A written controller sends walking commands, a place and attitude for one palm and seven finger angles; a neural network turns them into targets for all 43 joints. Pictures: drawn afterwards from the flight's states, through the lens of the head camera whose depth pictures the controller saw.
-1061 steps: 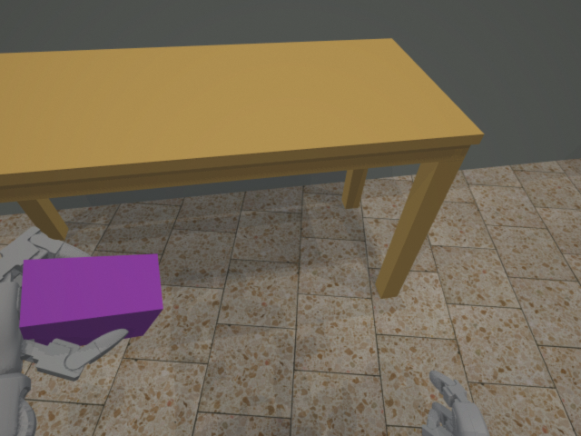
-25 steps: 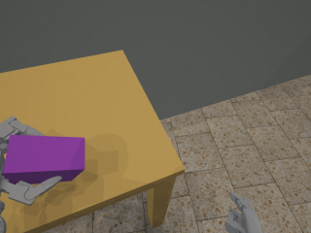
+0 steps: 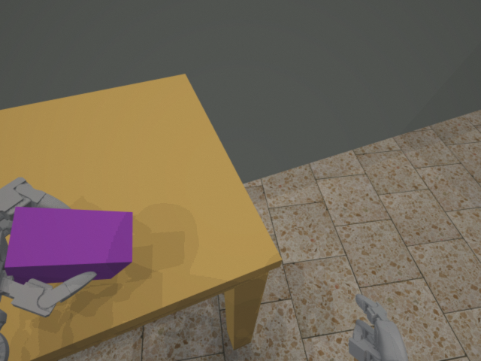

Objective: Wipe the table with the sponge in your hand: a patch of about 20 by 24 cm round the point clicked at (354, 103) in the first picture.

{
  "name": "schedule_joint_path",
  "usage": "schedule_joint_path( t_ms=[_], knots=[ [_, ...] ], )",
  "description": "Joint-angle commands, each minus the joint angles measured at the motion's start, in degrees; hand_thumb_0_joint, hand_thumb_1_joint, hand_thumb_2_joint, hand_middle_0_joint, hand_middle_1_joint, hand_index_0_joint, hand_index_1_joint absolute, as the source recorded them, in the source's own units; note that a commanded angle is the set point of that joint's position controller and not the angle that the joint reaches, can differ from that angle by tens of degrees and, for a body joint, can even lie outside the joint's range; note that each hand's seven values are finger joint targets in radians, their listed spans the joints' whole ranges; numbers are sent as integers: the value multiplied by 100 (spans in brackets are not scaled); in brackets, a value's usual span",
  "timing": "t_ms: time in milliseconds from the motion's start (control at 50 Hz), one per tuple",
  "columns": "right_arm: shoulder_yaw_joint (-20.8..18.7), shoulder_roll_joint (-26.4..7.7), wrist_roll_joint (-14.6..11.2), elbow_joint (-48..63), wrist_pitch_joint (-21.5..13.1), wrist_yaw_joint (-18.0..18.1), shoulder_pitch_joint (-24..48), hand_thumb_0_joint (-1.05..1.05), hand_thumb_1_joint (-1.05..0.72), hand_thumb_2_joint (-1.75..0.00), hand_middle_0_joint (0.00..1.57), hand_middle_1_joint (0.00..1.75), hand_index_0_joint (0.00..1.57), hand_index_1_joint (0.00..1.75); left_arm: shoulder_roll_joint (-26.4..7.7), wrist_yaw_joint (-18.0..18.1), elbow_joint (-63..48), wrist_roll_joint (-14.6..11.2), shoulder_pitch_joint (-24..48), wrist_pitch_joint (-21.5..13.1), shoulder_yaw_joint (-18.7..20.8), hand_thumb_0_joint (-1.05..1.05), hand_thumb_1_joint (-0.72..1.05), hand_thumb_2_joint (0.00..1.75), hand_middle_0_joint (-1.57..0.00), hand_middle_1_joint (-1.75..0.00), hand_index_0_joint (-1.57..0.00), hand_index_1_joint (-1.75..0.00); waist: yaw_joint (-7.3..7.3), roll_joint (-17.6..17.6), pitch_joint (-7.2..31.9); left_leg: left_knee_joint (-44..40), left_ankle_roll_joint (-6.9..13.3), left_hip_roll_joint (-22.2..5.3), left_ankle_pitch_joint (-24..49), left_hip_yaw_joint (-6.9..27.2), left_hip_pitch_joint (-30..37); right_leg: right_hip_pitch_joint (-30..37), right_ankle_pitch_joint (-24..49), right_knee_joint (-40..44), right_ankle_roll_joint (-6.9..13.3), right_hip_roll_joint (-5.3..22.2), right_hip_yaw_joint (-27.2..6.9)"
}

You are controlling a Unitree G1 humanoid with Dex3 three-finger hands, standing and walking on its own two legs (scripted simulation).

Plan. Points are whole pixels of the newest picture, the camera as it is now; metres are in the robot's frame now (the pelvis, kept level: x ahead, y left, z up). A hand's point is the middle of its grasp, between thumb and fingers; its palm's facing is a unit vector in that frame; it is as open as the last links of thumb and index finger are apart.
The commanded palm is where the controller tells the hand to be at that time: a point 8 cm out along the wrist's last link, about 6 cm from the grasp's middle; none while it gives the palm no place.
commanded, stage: shuffle to correct the standing spot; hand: left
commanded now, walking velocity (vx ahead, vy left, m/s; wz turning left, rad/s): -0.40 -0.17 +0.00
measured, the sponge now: (88, 248) +0.23 +0.20 +0.14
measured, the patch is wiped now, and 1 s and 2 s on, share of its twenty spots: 0.00 0.00 0.00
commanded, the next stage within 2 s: come to a stop and stand still in 1.18 s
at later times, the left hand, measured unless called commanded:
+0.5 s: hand (36, 248) +0.21 +0.25 +0.16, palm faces +0.35 -0.85 -0.40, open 10.1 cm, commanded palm +0.15 +0.29 +0.18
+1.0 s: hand (47, 246) +0.21 +0.23 +0.17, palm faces +0.33 -0.84 -0.44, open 10.1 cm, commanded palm +0.15 +0.28 +0.18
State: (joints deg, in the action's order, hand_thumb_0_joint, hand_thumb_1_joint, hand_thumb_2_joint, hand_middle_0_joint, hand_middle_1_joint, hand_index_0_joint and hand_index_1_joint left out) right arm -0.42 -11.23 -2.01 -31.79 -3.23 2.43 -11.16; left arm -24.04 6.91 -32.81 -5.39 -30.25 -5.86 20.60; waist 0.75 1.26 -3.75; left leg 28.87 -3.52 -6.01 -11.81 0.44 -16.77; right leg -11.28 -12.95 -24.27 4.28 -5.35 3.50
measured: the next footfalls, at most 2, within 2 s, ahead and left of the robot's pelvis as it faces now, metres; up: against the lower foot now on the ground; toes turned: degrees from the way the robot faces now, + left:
none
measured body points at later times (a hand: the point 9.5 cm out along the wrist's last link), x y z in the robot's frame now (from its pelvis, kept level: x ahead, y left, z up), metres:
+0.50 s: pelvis +0.00 +0.01 +0.00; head +0.02 +0.02 +0.45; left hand +0.19 +0.29 +0.18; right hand +0.16 -0.22 -0.08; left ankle +0.04 +0.16 -0.74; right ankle +0.00 -0.07 -0.74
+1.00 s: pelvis +0.00 +0.00 +0.00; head +0.03 +0.00 +0.45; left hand +0.19 +0.28 +0.19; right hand +0.18 -0.23 -0.08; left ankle +0.04 +0.16 -0.74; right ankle +0.00 -0.07 -0.74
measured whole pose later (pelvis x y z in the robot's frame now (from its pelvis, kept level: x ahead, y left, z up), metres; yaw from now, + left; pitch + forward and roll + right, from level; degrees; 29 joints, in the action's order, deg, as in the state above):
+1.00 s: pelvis +0.00 +0.00 +0.00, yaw +0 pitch +0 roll -2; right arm -0.7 -11.6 -1.7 -31.5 -3.7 2.6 -10.0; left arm -24.1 7.1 -33.9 -5.1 -29.0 -7.1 21.2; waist 0.4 1.3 -4.5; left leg 29.9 -3.7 -6.1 -11.8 1.2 -18.1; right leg -12.4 -13.2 -25.3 4.4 -5.4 4.2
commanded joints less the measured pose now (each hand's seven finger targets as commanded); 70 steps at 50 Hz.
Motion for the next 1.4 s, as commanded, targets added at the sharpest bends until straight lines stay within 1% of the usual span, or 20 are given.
schedule_joint_path(
  t_ms=[0,40,140,200,260,300,400,540,560,640,760,840,900,1020,1080,1140,1180,1260,1320,1380],
  knots=[
    [-277,-667,18,897,-296,92,395,0,-90,-90,20,30,20,30,-950,149,-1372,-57,221,-488,804,0,10,130,-120,-160,-120,-160,-64,237,1077,-57,472,-511,1213,433,512,97,1545,334,-178,1206,-862],
    [-282,-669,27,877,-317,88,365,0,-90,-90,20,30,20,30,-943,145,-1325,-56,211,-523,821,0,10,130,-120,-160,-120,-160,-63,169,1102,8,461,-474,1060,421,479,64,1470,344,-186,1245,-909],
    [-278,-682,15,871,-324,99,350,0,-90,-90,20,30,20,30,-879,185,-1245,-49,305,-473,750,0,10,130,-120,-160,-120,-160,-13,26,841,-101,480,-316,-684,413,311,-407,17,637,-121,1275,-1109],
    [-251,-681,24,842,-330,119,360,0,-90,-90,20,30,20,30,-834,230,-1234,-28,409,-450,678,0,10,130,-120,-160,-120,-160,21,25,704,-124,503,-255,-1092,472,405,-759,-627,786,-40,1259,-1164],
    [-198,-665,38,796,-330,125,422,0,-90,-90,20,30,20,30,-865,263,-1254,-8,557,-434,620,0,10,130,-120,-160,-120,-160,56,222,662,-495,554,-355,-946,688,264,-512,-413,626,-60,1141,-983],
    [-219,-694,58,810,-367,115,454,0,-90,-90,20,30,20,30,-818,239,-1232,18,611,-454,624,0,10,130,-120,-160,-120,-160,1,367,661,-774,610,-533,-840,806,187,-305,-211,504,-201,939,-831],
    [-221,-673,72,807,-364,68,436,0,-90,-90,20,30,20,30,-801,214,-1178,84,614,-463,593,0,10,130,-120,-160,-120,-160,-12,666,689,-925,630,-644,-518,816,63,102,159,389,-268,841,-607],
    [-285,-665,58,832,-337,9,359,0,-90,-90,20,30,20,30,-855,138,-1170,15,278,-440,691,0,10,130,-120,-160,-120,-160,-17,244,1031,-303,521,-498,691,518,448,224,1082,444,-153,1013,-712],
    [-264,-661,37,807,-311,20,348,0,-90,-90,20,30,20,30,-827,150,-1214,-9,277,-422,602,0,10,130,-120,-160,-120,-160,26,393,1062,-347,500,-447,684,543,440,249,1079,398,-81,1040,-735],
    [-290,-666,39,819,-280,32,361,0,-90,-90,20,30,20,30,-866,142,-1188,-40,318,-409,705,0,10,130,-120,-160,-120,-160,12,102,1013,-101,478,-361,458,408,494,38,1064,467,-66,1139,-896],
    [-256,-639,22,791,-241,90,432,0,-90,-90,20,30,20,30,-928,195,-1257,-56,390,-394,688,0,10,130,-120,-160,-120,-160,37,313,1086,-157,511,-391,911,502,585,121,1299,342,-75,1150,-852],
    [-278,-654,38,866,-285,90,425,0,-90,-90,20,30,20,30,-932,156,-1353,-36,296,-455,767,0,10,130,-120,-160,-120,-160,-50,352,1030,-23,504,-604,1881,513,563,187,1935,262,-224,1154,-757],
    [-274,-662,41,865,-297,91,416,0,-90,-90,20,30,20,30,-919,154,-1355,-17,344,-525,764,0,10,130,-120,-160,-120,-160,-56,337,1009,-10,483,-613,1996,506,503,188,1974,220,-232,1167,-736],
    [-322,-664,48,831,-336,83,377,0,-90,-90,20,30,20,30,-982,141,-1271,3,112,-700,951,0,10,130,-120,-160,-120,-160,-41,103,1224,327,452,-406,1078,371,458,-69,1762,277,-195,1400,-940],
    [-294,-643,9,876,-309,85,343,0,-90,-90,20,30,20,30,-876,167,-1284,-66,-112,-603,857,0,10,130,-120,-160,-120,-160,-8,-43,1261,292,435,-255,-188,365,518,-419,609,414,-9,1461,-1107],
    [-272,-663,9,879,-315,92,338,0,-90,-90,20,30,20,30,-929,211,-1323,-76,49,-544,874,0,10,130,-120,-160,-120,-160,31,-326,898,493,427,-87,-1035,339,443,-1034,-689,770,49,1600,-1334],
    [-218,-648,31,849,-310,140,363,0,-90,-90,20,30,20,30,-857,253,-1364,-67,130,-508,752,0,10,130,-120,-160,-120,-160,44,-135,776,328,485,-147,-1219,407,672,-1398,-1160,802,109,1505,-1259],
    [-144,-678,68,794,-362,165,504,0,-90,-90,20,30,20,30,-911,282,-1323,16,551,-481,687,0,10,130,-120,-160,-120,-160,58,518,565,-1083,691,-700,-1358,1211,-161,-409,-652,230,-278,860,-677],
    [-211,-722,39,802,-409,117,456,0,-90,-90,20,30,20,30,-747,275,-985,150,639,-436,640,0,10,130,-120,-160,-120,-160,-29,916,459,-1329,732,-719,-2311,1108,-697,95,-784,12,-378,742,-601],
    [-188,-675,48,804,-469,82,435,0,-90,-90,20,30,20,30,-668,272,-1054,231,717,-446,508,0,10,130,-120,-160,-120,-160,-31,1051,455,-1300,725,-616,-2181,964,-622,239,-484,134,-335,759,-533]
  ],
)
